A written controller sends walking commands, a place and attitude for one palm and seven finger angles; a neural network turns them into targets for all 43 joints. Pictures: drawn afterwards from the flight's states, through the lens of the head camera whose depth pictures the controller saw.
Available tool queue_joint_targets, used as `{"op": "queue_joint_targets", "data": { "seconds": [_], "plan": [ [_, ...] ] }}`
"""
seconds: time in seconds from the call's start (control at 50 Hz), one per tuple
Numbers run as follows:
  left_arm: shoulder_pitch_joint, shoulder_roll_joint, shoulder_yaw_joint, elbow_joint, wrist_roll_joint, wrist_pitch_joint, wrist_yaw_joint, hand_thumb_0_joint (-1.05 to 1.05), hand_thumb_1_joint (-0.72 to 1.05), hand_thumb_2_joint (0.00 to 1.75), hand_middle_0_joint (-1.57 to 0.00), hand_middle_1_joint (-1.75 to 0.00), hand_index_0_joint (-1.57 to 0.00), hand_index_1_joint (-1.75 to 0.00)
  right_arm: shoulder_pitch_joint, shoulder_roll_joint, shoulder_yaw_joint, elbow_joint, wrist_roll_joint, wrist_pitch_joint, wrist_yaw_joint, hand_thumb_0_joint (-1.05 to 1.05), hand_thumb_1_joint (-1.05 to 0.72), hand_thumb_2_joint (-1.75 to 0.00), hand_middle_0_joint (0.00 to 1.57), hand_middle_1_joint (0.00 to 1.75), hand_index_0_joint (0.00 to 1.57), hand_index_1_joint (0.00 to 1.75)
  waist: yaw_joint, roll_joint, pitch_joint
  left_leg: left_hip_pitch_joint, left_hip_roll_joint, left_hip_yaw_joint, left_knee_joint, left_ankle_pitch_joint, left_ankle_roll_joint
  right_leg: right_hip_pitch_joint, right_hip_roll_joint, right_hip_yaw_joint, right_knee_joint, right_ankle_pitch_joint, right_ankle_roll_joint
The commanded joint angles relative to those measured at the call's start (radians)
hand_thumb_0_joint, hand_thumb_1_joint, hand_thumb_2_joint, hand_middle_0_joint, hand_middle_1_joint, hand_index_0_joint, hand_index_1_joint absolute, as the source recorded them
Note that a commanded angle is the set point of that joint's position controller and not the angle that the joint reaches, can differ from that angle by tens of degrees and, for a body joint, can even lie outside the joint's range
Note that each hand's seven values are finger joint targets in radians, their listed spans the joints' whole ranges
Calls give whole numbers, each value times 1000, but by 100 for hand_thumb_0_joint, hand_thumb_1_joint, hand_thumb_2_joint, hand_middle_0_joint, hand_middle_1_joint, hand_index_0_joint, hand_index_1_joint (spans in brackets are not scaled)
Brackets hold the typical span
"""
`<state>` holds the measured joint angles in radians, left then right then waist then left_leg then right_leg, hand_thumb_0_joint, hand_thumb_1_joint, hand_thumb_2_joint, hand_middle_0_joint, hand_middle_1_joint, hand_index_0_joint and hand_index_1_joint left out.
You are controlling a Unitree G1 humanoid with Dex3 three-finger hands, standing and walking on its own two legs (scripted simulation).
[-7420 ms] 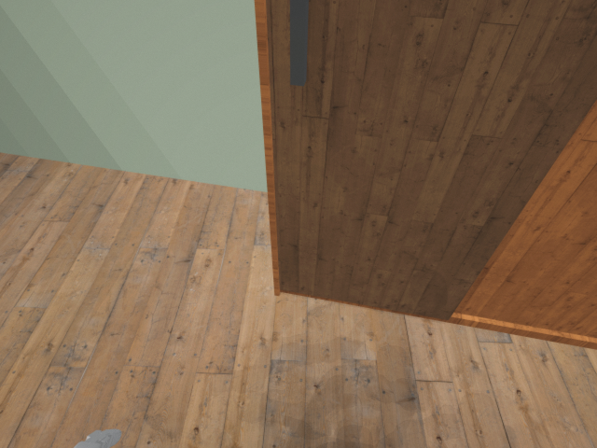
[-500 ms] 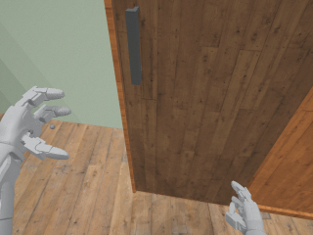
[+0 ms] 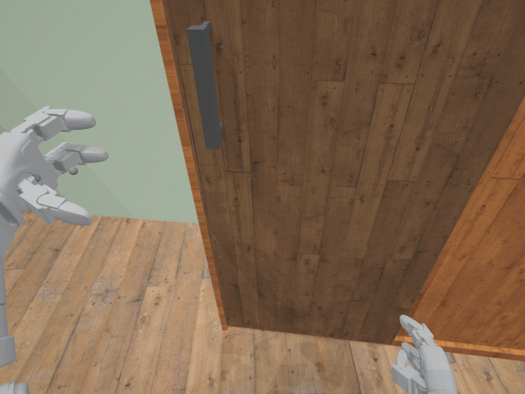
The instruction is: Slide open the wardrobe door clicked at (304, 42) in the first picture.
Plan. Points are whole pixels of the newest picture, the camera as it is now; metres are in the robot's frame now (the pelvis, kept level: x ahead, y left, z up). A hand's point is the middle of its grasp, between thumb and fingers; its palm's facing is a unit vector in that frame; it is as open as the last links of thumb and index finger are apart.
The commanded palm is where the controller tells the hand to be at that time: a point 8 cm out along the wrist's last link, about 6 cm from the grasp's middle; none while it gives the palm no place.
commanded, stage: raise the hand with hooked fingers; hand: left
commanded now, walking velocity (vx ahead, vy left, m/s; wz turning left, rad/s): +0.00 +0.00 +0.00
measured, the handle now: (210, 88) +0.55 +0.17 +0.25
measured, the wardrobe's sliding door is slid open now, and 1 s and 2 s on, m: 0.00 0.00 0.00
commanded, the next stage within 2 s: move the hooked fingers beside the handle in 0.28 s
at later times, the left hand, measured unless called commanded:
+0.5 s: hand (74, 165) +0.29 +0.28 +0.26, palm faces +0.09 -0.99 -0.07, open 14.0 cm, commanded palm +0.27 +0.32 +0.26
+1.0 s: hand (119, 139) +0.37 +0.26 +0.25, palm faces +0.08 -1.00 -0.03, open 14.0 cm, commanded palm +0.34 +0.31 +0.26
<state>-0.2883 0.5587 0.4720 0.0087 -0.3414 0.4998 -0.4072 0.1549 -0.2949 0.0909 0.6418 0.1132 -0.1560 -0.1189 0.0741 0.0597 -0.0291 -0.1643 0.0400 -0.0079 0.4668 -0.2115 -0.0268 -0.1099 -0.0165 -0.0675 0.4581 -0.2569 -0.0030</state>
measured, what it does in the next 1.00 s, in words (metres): stands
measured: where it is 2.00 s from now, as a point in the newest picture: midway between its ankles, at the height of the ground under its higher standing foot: outside the picture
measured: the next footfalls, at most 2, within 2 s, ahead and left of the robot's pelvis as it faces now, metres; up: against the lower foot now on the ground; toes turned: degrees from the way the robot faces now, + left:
none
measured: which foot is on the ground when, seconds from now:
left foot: down 0.00-1.00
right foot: down 0.00-1.00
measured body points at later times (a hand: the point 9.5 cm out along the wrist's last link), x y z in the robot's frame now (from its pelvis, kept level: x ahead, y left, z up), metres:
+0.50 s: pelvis +0.01 +0.00 +0.00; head -0.04 -0.01 +0.45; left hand +0.28 +0.33 +0.26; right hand +0.23 -0.21 -0.05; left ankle +0.03 +0.14 -0.74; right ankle +0.00 -0.11 -0.74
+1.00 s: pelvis +0.02 +0.00 +0.00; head -0.02 -0.01 +0.45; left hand +0.36 +0.31 +0.25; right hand +0.20 -0.24 -0.07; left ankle +0.03 +0.14 -0.74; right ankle +0.00 -0.11 -0.74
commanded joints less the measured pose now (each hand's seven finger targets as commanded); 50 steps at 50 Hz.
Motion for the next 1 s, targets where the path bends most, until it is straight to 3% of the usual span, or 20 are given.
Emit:
{"op": "queue_joint_targets", "data": {
  "seconds": [0.0,0.08,0.2,0.26,0.32,0.36,0.4,0.44,0.48,0.52,0.56,0.6,0.64,0.68,0.72,0.76,0.78,0.86,0.9,0.98],
  "plan": [
    [-365,289,113,-247,-12,-87,41,0,-50,30,-30,-120,-30,-120,-213,-100,-42,-194,-9,-78,-11,0,-90,-90,20,30,20,30,10,1,-166,100,-59,-7,-53,100,53,-57,21,26,-94,82,-2],
    [-373,300,119,-267,1,-91,54,0,-50,30,-30,-120,-30,-120,-210,-100,-43,-187,-13,-83,-16,0,-90,-90,20,30,20,30,15,46,-169,104,-59,-3,-55,122,52,-45,19,25,-88,115,-6],
    [-361,255,67,-200,2,-60,36,0,-50,30,-30,-120,-30,-120,-202,-98,-38,-180,-7,-77,-19,0,-90,-90,20,30,20,30,0,23,-129,93,-58,-8,-57,104,50,-67,25,18,-91,107,-1],
    [-358,281,89,-213,-3,-58,28,0,-50,30,-30,-120,-30,-120,-202,-106,-42,-181,-9,-75,-18,0,-90,-90,20,30,20,30,6,18,-159,106,-58,-10,-50,132,52,-50,26,19,-86,135,-5],
    [-359,264,82,-229,-7,-63,23,0,-50,30,-30,-120,-30,-120,-203,-99,-40,-188,-9,-72,-15,0,-90,-90,20,30,20,30,5,22,-177,118,-58,-15,-55,155,50,-45,28,7,-73,171,-6],
    [-346,294,109,-222,-8,-63,23,0,-50,30,-30,-120,-30,-120,-202,-105,-41,-184,-12,-70,-14,0,-90,-90,20,30,20,30,11,23,-178,115,-57,-10,-47,161,52,-41,27,13,-76,175,-8],
    [-404,226,38,-183,-5,-59,25,0,-50,30,-30,-120,-30,-120,-199,-93,-38,-178,-7,-71,-16,0,-90,-90,20,30,20,30,-10,6,-152,114,-56,-16,-54,137,50,-73,30,6,-78,149,-5],
    [-448,212,9,-165,3,-57,31,0,-50,30,-30,-120,-30,-120,-197,-97,-38,-174,-5,-70,-18,0,-90,-90,20,30,20,30,-15,21,-133,112,-57,-19,-59,107,48,-96,30,9,-86,115,-5],
    [-489,243,19,-153,19,-56,43,0,-50,30,-30,-120,-30,-120,-198,-102,-42,-169,-7,-70,-21,0,-90,-90,20,30,20,30,-12,23,-161,112,-57,-19,-56,110,50,-84,25,14,-88,111,-8],
    [-553,189,-41,-139,32,-64,54,0,-50,30,-30,-120,-30,-120,-198,-93,-39,-165,-5,-67,-23,0,-90,-90,20,30,20,30,-28,35,-151,120,-57,-23,-61,92,45,-101,27,8,-85,93,-10],
    [-558,212,-26,-140,37,-77,67,0,-50,30,-30,-120,-30,-120,-197,-99,-41,-163,-10,-67,-24,0,-90,-90,20,30,20,30,-20,37,-174,127,-56,-23,-54,111,47,-85,26,14,-83,109,-15],
    [-583,215,-19,-84,42,-77,76,0,-50,30,-30,-120,-30,-120,-194,-95,-39,-157,-10,-61,-26,0,-90,-90,20,30,20,30,-23,-2,-175,114,-55,-24,-60,96,49,-86,24,11,-86,95,-12],
    [-598,218,-19,-65,52,-80,83,0,-50,30,-30,-120,-30,-120,-193,-96,-41,-160,-11,-55,-25,0,-90,-90,20,30,20,30,-17,22,-190,112,-55,-23,-62,102,46,-77,23,11,-80,102,-16],
    [-607,230,-9,-58,60,-81,92,0,-50,30,-30,-120,-30,-120,-188,-96,-44,-161,-14,-53,-23,0,-90,-90,20,30,20,30,-12,21,-225,116,-55,-16,-55,136,49,-54,19,15,-76,141,-16],
    [-606,226,-11,14,65,-75,95,0,-50,30,-30,-120,-30,-120,-176,-99,-44,-153,-12,-44,-21,0,-90,-90,20,30,20,30,-19,-10,-188,90,-52,-13,-56,128,48,-66,21,11,-76,142,-13],
    [-606,256,13,3,71,-87,100,0,-50,30,-30,-120,-30,-120,-168,-104,-52,-156,-13,-42,-20,0,-90,-90,20,30,20,30,-14,0,-224,103,-51,-8,-48,159,50,-43,21,15,-71,173,-18],
    [-618,234,-8,-3,72,-88,98,0,-50,30,-30,-120,-30,-120,-171,-100,-51,-165,-12,-42,-19,0,-90,-90,20,30,20,30,-16,1,-229,102,-51,-6,-49,165,50,-46,19,15,-68,186,-15],
    [-616,248,4,26,70,-105,97,0,-50,30,-30,-120,-30,-120,-148,-110,-60,-159,-11,-34,-19,0,-90,-90,20,30,20,30,-23,-7,-228,102,-49,1,-37,188,51,-42,22,18,-63,224,-14],
    [-659,229,-22,66,75,-105,97,0,-50,30,-30,-120,-30,-120,-135,-109,-63,-151,-8,-32,-23,0,-90,-90,20,30,20,30,-40,-11,-206,94,-48,2,-39,168,52,-68,22,18,-68,208,-10],
    [-706,282,11,66,82,-129,99,0,-50,30,-30,-120,-30,-120,-113,-119,-73,-145,-12,-30,-23,0,-90,-90,20,30,20,30,-41,3,-253,105,-49,2,-29,203,54,-47,19,25,-63,253,-12]
  ]
}}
